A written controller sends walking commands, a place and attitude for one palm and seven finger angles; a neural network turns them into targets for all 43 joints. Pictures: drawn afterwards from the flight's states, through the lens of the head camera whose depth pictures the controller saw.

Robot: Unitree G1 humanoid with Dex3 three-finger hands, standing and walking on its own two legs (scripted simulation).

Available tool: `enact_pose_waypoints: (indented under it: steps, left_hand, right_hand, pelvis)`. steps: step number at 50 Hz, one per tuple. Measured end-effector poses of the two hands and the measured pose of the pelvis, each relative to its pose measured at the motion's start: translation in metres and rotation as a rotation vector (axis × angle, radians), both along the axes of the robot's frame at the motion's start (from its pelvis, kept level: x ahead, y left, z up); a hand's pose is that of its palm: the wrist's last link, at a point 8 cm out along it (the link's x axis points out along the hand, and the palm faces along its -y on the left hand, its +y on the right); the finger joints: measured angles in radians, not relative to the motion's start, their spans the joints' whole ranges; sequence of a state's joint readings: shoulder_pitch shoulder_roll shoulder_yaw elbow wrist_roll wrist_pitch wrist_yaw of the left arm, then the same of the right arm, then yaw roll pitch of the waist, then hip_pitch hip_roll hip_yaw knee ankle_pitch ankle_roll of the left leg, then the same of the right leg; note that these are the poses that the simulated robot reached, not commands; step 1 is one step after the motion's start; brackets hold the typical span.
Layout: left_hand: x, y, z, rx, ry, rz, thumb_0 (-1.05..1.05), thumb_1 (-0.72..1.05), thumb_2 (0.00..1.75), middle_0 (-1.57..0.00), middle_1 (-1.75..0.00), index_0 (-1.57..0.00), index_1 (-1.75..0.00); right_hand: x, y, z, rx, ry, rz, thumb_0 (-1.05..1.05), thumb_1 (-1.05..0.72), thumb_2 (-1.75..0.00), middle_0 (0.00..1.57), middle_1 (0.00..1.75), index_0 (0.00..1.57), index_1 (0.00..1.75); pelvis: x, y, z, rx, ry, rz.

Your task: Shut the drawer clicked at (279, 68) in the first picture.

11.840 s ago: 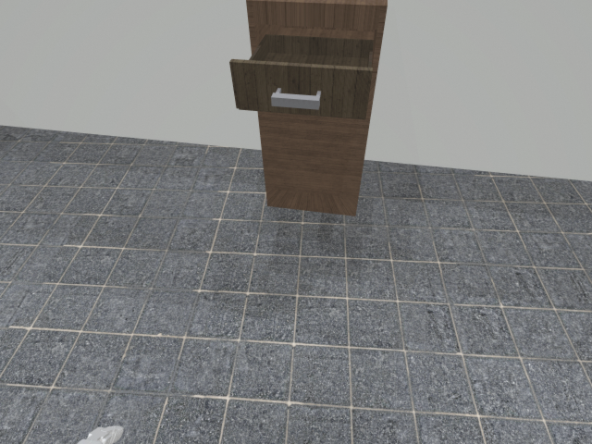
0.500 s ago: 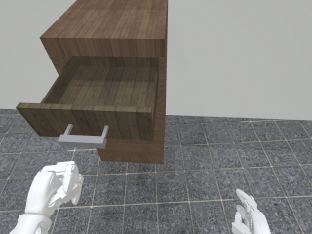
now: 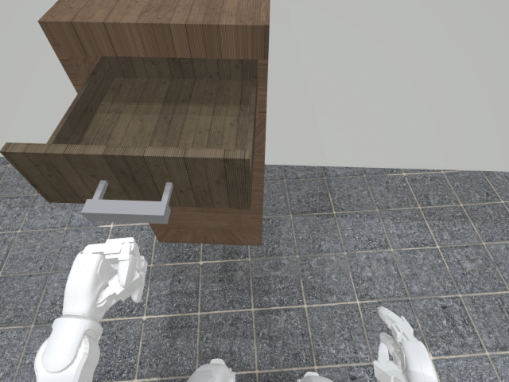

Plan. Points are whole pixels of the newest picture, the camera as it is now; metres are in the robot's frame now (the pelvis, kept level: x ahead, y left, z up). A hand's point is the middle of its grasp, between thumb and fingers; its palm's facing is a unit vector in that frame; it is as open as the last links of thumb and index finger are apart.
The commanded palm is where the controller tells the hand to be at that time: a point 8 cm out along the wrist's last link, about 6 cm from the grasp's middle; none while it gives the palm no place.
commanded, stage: bring the fist close to the handle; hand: left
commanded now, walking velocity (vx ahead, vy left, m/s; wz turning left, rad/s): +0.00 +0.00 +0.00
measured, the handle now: (131, 199) +0.39 +0.23 +0.05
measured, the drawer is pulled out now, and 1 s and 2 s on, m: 0.27 0.26 0.14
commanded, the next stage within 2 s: push the drawer shut in 0.40 s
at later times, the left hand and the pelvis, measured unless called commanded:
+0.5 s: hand (145, 278) +0.25 +0.17 +0.05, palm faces -0.01 -1.00 -0.05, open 3.3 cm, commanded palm +0.23 +0.23 +0.05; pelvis +0.00 +0.00 +0.00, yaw +0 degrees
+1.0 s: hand (148, 239) +0.31 +0.18 +0.05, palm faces -0.01 -1.00 -0.05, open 3.1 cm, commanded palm +0.30 +0.24 +0.05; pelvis +0.00 -0.01 +0.00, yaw +0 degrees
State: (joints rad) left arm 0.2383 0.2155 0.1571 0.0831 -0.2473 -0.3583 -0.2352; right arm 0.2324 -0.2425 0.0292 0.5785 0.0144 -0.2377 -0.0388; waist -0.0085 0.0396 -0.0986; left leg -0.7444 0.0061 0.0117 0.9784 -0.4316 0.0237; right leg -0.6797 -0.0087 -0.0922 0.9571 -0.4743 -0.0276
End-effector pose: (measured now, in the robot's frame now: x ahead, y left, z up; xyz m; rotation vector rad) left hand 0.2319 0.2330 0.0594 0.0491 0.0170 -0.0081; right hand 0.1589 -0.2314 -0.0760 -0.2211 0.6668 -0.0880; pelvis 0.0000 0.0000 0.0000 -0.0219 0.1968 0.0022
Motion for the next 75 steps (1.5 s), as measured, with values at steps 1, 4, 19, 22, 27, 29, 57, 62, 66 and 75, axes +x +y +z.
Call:
enact_pose_waypoints:
  steps: [1, 4, 19, 22, 27, 29, 57, 62, 66, 75]
  left_hand:
    - [0.001, 0.0, -0.002, 0.0, 0.001, -0.002, 0.02, 0.9, 0.9, -1.39, -1.6, -1.4, -1.6]
    - [0.004, -0.003, -0.006, -0.004, 0.005, -0.012, 0.02, 0.9, 0.9, -1.39, -1.6, -1.4, -1.6]
    - [0.003, -0.003, -0.001, 0.004, 0.006, 0.001, 0.02, 0.9, 0.9, -1.39, -1.6, -1.4, -1.6]
    - [0.001, -0.008, -0.002, 0.004, 0.01, -0.011, 0.02, 0.9, 0.9, -1.39, -1.6, -1.4, -1.6]
    - [0.0, -0.007, -0.003, 0.009, 0.007, 0.007, 0.02, 0.9, 0.9, -1.4, -1.6, -1.4, -1.6]
    - [0.001, -0.004, -0.003, 0.015, 0.001, 0.018, 0.02, 0.9, 0.9, -1.4, -1.6, -1.4, -1.6]
    - [0.074, 0.004, -0.006, 0.002, -0.004, 0.003, -0.02, 0.81, 0.89, -1.4, -1.6, -1.4, -1.6]
    - [0.088, 0.006, -0.007, 0.001, -0.005, -0.007, -0.03, 0.8, 0.89, -1.4, -1.6, -1.4, -1.6]
    - [0.101, 0.008, -0.008, -0.003, -0.001, -0.011, -0.03, 0.78, 0.88, -1.4, -1.6, -1.4, -1.6]
    - [0.125, 0.006, -0.006, -0.014, 0.001, -0.005, -0.01, 0.81, 0.88, -1.4, -1.6, -1.4, -1.6]
  right_hand:
    - [-0.001, 0.0, -0.002, 0.0, 0.004, 0.0, 0.01, -0.9, -0.9, 0.21, 0.3, 0.2, 0.3]
    - [-0.003, 0.0, -0.006, 0.0, 0.017, -0.003, 0.01, -0.9, -0.9, 0.21, 0.3, 0.2, 0.3]
    - [-0.004, -0.006, -0.005, -0.001, 0.028, -0.02, 0.01, -0.9, -0.9, 0.21, 0.3, 0.2, 0.3]
    - [-0.002, -0.007, -0.004, -0.003, 0.022, -0.021, 0.01, -0.9, -0.9, 0.21, 0.3, 0.2, 0.3]
    - [0.001, -0.01, -0.002, -0.006, 0.021, -0.019, 0.01, -0.9, -0.9, 0.21, 0.3, 0.2, 0.3]
    - [0.002, -0.01, -0.003, -0.008, 0.023, -0.016, 0.01, -0.9, -0.9, 0.21, 0.3, 0.2, 0.3]
    - [-0.029, -0.025, -0.019, -0.028, 0.173, -0.076, 0.01, -0.9, -0.9, 0.21, 0.3, 0.2, 0.3]
    - [-0.035, -0.024, -0.022, -0.033, 0.196, -0.082, 0.01, -0.9, -0.9, 0.21, 0.3, 0.2, 0.3]
    - [-0.04, -0.022, -0.022, -0.035, 0.212, -0.091, 0.01, -0.9, -0.9, 0.21, 0.3, 0.2, 0.3]
    - [-0.058, -0.018, -0.024, -0.027, 0.26, -0.113, 0.01, -0.9, -0.9, 0.21, 0.3, 0.2, 0.3]
  pelvis:
    - [0.0, 0.0, -0.001, -0.001, 0.004, 0.0]
    - [-0.001, 0.001, -0.004, -0.002, 0.012, -0.001]
    - [0.0, -0.001, -0.004, -0.003, 0.013, 0.0]
    - [0.001, -0.002, -0.004, -0.002, 0.012, -0.001]
    - [0.001, -0.005, -0.004, 0.0, 0.012, -0.001]
    - [0.001, -0.006, -0.005, -0.001, 0.013, 0.003]
    - [0.002, -0.008, -0.003, 0.001, 0.037, -0.006]
    - [0.0, -0.006, -0.003, 0.0, 0.041, -0.008]
    - [-0.002, -0.005, -0.003, -0.003, 0.044, -0.01]
    - [-0.002, 0.001, -0.003, -0.004, 0.055, -0.019]
